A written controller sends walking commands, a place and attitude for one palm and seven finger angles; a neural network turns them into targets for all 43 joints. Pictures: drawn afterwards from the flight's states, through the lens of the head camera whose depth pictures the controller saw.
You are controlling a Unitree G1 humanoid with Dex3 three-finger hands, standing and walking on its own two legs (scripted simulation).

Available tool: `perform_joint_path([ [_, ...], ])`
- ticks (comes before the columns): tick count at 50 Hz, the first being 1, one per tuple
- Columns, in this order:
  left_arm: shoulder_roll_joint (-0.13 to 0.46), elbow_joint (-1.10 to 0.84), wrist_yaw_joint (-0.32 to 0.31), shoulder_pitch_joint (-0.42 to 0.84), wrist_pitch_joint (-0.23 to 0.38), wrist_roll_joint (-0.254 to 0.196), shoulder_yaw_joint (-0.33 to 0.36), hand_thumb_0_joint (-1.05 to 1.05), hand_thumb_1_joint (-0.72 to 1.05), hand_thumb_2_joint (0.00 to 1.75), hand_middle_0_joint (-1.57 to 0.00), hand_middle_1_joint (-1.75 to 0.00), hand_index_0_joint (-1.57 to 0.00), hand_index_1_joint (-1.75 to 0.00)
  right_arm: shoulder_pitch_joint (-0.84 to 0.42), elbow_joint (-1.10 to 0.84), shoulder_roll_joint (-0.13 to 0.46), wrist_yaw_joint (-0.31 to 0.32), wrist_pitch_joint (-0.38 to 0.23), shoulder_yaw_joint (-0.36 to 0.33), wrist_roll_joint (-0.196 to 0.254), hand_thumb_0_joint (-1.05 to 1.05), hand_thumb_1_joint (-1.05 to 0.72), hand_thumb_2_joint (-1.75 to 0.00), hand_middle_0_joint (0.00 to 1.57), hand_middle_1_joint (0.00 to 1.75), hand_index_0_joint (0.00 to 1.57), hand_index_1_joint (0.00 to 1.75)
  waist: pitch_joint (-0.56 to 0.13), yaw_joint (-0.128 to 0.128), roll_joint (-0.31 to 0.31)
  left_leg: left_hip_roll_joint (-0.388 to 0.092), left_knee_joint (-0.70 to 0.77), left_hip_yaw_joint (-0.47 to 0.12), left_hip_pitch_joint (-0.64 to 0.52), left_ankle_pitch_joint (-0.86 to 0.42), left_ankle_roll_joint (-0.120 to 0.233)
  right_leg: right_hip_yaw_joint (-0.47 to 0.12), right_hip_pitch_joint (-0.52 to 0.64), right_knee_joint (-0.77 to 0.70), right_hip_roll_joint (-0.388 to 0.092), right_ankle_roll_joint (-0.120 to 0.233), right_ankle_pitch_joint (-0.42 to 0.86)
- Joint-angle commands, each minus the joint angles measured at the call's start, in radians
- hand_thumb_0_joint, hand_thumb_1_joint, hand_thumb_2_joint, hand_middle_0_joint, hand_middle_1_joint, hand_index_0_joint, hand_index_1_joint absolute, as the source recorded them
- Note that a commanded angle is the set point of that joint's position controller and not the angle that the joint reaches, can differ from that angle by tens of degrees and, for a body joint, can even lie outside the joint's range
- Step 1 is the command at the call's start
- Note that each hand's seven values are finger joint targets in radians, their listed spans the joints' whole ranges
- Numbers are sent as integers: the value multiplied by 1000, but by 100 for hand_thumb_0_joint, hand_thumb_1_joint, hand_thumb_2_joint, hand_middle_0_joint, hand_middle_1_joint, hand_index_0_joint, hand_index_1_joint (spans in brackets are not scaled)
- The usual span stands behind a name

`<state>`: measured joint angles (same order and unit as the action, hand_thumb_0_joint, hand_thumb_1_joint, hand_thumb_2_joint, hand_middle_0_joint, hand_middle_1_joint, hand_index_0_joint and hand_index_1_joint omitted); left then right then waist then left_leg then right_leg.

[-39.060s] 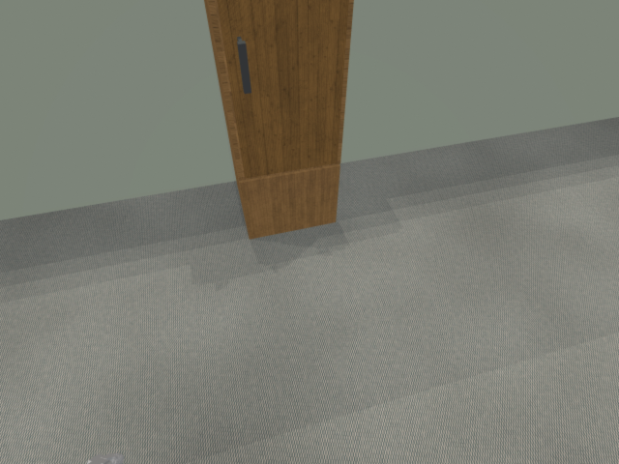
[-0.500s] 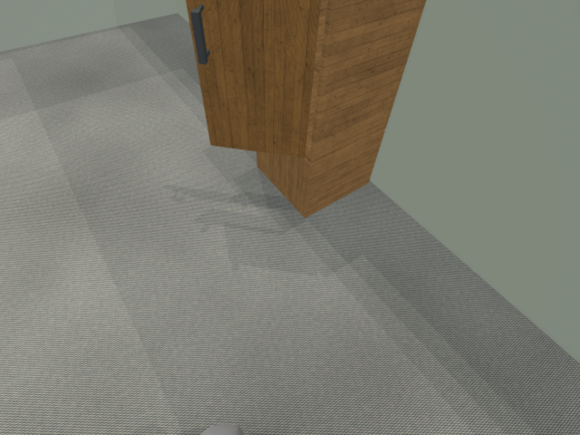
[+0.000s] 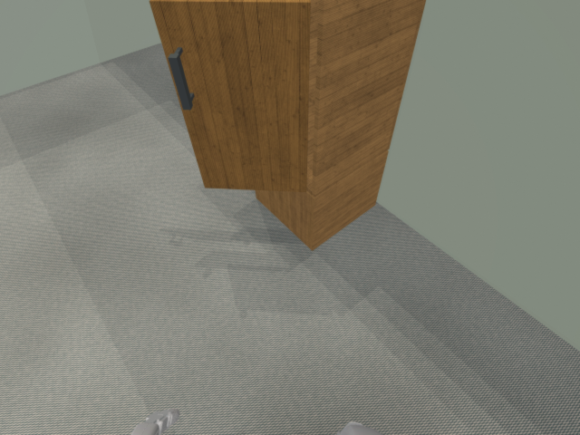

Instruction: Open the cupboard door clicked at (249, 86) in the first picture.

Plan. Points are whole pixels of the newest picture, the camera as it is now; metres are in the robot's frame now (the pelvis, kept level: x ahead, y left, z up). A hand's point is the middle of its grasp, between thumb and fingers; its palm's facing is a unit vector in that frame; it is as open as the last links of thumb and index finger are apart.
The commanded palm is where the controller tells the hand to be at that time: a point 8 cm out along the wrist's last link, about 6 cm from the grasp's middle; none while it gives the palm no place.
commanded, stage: take the last steps up to it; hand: left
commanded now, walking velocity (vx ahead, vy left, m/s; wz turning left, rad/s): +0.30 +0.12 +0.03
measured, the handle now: (183, 79) +0.90 +0.30 +0.02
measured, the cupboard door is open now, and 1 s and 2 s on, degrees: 46 46 46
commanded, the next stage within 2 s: come to a stop and stand still in 0.66 s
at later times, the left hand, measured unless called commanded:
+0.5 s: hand out of the picture +0.10 +0.23 -0.17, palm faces +0.17 -0.97 -0.15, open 7.3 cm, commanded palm none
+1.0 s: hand (153, 286) +0.42 +0.30 -0.16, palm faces +0.00 -0.98 -0.21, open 7.3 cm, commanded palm none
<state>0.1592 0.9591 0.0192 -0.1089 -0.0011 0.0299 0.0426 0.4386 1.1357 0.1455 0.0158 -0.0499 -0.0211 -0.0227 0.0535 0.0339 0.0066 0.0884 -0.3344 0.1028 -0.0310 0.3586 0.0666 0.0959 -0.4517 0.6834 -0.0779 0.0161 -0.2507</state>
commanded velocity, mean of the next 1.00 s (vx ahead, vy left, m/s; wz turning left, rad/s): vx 0.11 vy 0.05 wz -0.03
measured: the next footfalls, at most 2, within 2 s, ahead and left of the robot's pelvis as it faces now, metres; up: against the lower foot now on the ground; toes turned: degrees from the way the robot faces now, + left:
right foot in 0.04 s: +0.13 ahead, -0.10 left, +0.00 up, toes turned -6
left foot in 0.50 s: +0.32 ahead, +0.19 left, +0.00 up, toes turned +3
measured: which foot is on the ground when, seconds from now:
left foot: down 0.00-0.04, up 0.06-0.48, down 0.50-1.00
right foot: up 0.00-0.02, down 0.04-0.50, up 0.52-0.94, down 0.96-1.00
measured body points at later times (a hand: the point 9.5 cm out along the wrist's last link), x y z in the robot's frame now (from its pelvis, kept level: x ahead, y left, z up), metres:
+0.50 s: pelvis +0.19 +0.07 +0.00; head +0.21 +0.08 +0.45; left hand +0.09 +0.28 -0.16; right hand +0.32 -0.16 -0.14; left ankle +0.27 +0.18 -0.73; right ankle +0.09 -0.09 -0.73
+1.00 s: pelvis +0.32 +0.12 +0.00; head +0.34 +0.12 +0.45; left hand +0.42 +0.35 -0.15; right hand +0.28 -0.10 -0.16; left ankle +0.28 +0.18 -0.73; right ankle +0.34 +0.00 -0.73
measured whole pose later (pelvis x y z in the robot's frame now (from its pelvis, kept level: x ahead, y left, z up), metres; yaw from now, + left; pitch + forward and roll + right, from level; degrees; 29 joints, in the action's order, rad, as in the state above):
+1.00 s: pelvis +0.32 +0.12 +0.00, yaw +0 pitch -1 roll +1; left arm 0.18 0.99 -0.03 -0.13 -0.02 0.02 0.03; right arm 0.33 1.13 0.12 0.04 0.00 -0.02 -0.01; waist 0.06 0.03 0.02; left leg 0.03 -0.51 0.18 0.16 0.35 0.07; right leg 0.04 -0.30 0.58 -0.04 0.00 -0.25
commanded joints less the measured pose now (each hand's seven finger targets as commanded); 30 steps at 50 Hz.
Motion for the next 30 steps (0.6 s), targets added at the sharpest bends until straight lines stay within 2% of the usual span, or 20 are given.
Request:
perform_joint_path([
  [1,185,33,-20,-352,55,1,55,0,90,90,-20,-30,-20,-30,14,-44,126,3,-22,-27,19,0,-90,-90,20,30,20,30,-126,-181,141,-147,-451,-47,403,-419,12,-227,630,-220,-149,110,40],
  [2,259,54,-29,-435,51,-7,72,0,90,90,-20,-30,-20,-30,38,-75,107,0,-23,-30,21,0,-90,-90,20,30,20,30,-181,-171,300,-23,-758,-11,600,186,-37,-615,743,-376,-421,228,126],
  [3,243,41,-34,-371,52,-19,71,0,90,90,-20,-30,-20,-30,-28,-72,134,-2,-6,-40,11,0,-90,-90,20,30,20,30,-108,-158,184,-90,-907,-120,637,182,-35,-654,569,-460,-441,238,-38],
  [4,196,14,-38,-270,49,-20,57,0,90,90,-20,-30,-20,-30,-92,-86,109,-7,2,-43,8,0,-90,-90,20,30,20,30,9,-123,96,-139,-928,-148,669,79,-36,-564,405,-499,-400,212,-161],
  [5,139,3,-38,-203,54,-19,42,0,90,90,-20,-30,-20,-30,-100,-81,80,-13,12,-39,1,0,-90,-90,20,30,20,30,52,-83,74,-174,-896,-154,645,-19,-45,-423,287,-511,-337,171,-151],
  [6,101,1,-37,-183,62,-17,32,0,90,90,-20,-30,-20,-30,-77,-70,54,-18,23,-36,-4,0,-90,-90,20,30,20,30,43,-60,95,-187,-856,-139,600,-70,-58,-317,229,-523,-289,140,-96],
  [8,80,18,-36,-186,74,-14,28,0,90,90,-20,-30,-20,-30,-22,-49,31,-24,36,-35,-9,0,-90,-90,20,30,20,30,-1,-31,114,-193,-774,-105,562,-122,-79,-183,221,-532,-234,116,3],
  [9,77,29,-34,-197,80,-13,28,0,90,90,-20,-30,-20,-30,-22,-50,26,-26,39,-35,-8,0,-90,-90,20,30,20,30,-3,-27,106,-198,-737,-91,565,-138,-89,-161,225,-536,-227,119,41],
  [12,81,52,-31,-236,93,-7,36,0,90,90,-20,-30,-20,-30,-93,-87,14,-35,36,-40,-6,0,-90,-90,20,30,20,30,-2,-46,73,-201,-596,-61,594,-164,-108,-134,281,-530,-226,133,136],
  [16,119,93,-24,-279,95,-9,32,0,90,90,-20,-30,-20,-30,-222,-146,33,-50,25,-35,-5,0,-90,-90,20,30,20,30,17,-74,127,-183,-422,-31,621,-200,-114,-97,365,-501,-221,123,235],
  [20,158,113,-27,-286,83,-3,37,0,90,90,-20,-30,-20,-30,-308,-183,52,-59,10,-34,2,0,-90,-90,20,30,20,30,29,-83,173,-147,-281,-4,516,-164,-91,-82,363,-449,-236,104,241],
  [22,164,115,-29,-277,72,-2,41,0,90,90,-20,-30,-20,-30,-277,-177,79,-54,5,-37,3,0,-90,-90,20,30,20,30,32,-53,152,-122,-199,20,364,-177,-76,-69,287,-390,-227,85,193],
  [23,161,111,-30,-258,67,-5,42,0,90,90,-20,-30,-20,-30,-190,-152,107,-47,-1,-41,-1,0,-90,-90,20,30,20,30,7,-2,99,-104,-138,28,214,-181,-68,-27,226,-286,-191,68,204],
  [24,131,102,-26,-269,61,-7,35,0,90,90,-20,-30,-20,-30,-56,-113,177,-35,-8,-56,-7,0,-90,-90,20,30,20,30,-78,48,-47,-171,-115,-41,7,-180,-40,22,134,-66,-126,43,144],
  [25,68,84,-21,-314,58,-16,25,0,90,90,-20,-30,-20,-30,50,-94,284,-17,-8,-83,-20,0,-90,-90,20,30,20,30,-169,69,-293,-411,-55,-360,-156,-196,55,101,-69,221,16,-3,-250],
  [26,62,50,-25,-265,61,-11,17,0,90,90,-20,-30,-20,-30,91,-92,302,-7,5,-81,-14,0,-90,-90,20,30,20,30,-185,86,-257,-493,33,-463,-119,-175,131,12,-142,441,41,16,-383],
  [27,63,38,-31,-213,57,-11,10,0,90,90,-20,-30,-20,-30,30,-105,275,0,4,-70,-10,0,-90,-90,20,30,20,30,-166,64,-218,-494,60,-463,-29,-128,144,-46,-185,582,4,28,-325],
  [28,66,44,-28,-189,55,-12,14,0,90,90,-20,-30,-20,-30,-52,-131,230,4,2,-59,-4,0,-90,-90,20,30,20,30,-110,38,-183,-472,82,-407,72,-126,142,-79,-203,619,-30,28,-233],
  [29,65,58,-22,-195,51,-8,18,0,90,90,-20,-30,-20,-30,-110,-147,179,6,-5,-43,-4,0,-90,-90,20,30,20,30,-57,6,-129,-437,104,-330,154,-167,120,-91,-177,600,-54,21,-159],
  [30,51,71,-19,-221,44,-4,17,0,90,90,-20,-30,-20,-30,-129,-151,148,8,-14,-32,-4,0,-90,-90,20,30,20,30,-36,-16,-98,-407,116,-267,196,-239,105,-87,-143,562,-61,11,-124],
])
